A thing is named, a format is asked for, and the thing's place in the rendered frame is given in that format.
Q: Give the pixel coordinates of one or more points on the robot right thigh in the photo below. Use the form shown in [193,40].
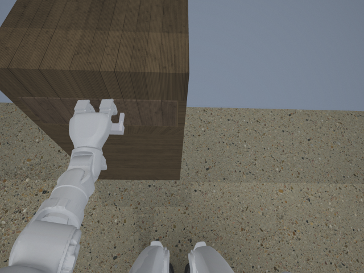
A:
[206,259]

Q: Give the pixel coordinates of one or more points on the drawer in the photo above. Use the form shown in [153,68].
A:
[137,112]

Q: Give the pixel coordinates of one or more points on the robot left thigh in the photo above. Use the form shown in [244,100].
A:
[153,259]

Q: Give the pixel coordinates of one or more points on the cabinet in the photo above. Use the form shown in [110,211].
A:
[109,49]

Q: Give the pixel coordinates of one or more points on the left robot upper arm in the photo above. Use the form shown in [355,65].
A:
[46,247]

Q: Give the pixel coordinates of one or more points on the robot left forearm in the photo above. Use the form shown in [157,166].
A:
[70,196]

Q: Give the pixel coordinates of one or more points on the handle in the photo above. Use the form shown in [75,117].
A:
[118,128]

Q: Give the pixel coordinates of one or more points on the left robot hand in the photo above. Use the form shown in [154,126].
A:
[90,128]

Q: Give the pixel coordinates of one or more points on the robot thigh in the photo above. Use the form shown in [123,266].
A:
[206,259]
[153,259]

